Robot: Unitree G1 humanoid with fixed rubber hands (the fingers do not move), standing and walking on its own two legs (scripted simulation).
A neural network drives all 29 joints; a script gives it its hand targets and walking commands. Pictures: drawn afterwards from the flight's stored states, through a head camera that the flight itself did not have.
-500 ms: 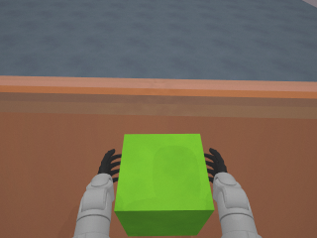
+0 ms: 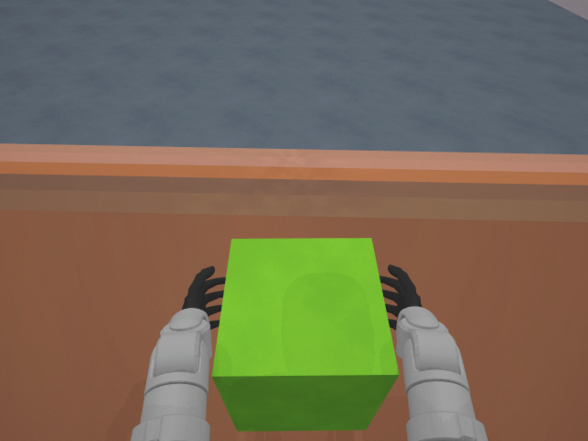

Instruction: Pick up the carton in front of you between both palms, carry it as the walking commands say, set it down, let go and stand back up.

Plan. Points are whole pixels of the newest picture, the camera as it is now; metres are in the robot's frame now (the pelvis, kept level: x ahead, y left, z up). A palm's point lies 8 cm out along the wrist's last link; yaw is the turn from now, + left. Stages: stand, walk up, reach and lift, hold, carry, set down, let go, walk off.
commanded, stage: reach and lift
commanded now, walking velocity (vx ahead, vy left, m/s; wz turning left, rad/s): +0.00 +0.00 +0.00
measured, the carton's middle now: (301, 338) +0.31 +0.00 -0.04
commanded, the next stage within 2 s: hold in 0.58 s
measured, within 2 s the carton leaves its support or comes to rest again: neither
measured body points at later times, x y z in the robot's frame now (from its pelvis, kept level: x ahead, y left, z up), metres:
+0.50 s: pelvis +0.02 +0.00 +0.01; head -0.01 +0.00 +0.46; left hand +0.32 +0.15 +0.03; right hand +0.32 -0.15 +0.03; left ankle +0.03 +0.13 -0.74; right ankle +0.03 -0.13 -0.74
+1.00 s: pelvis +0.00 +0.00 +0.00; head -0.04 +0.00 +0.45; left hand +0.30 +0.15 +0.04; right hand +0.30 -0.15 +0.04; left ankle +0.03 +0.13 -0.74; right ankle +0.03 -0.13 -0.74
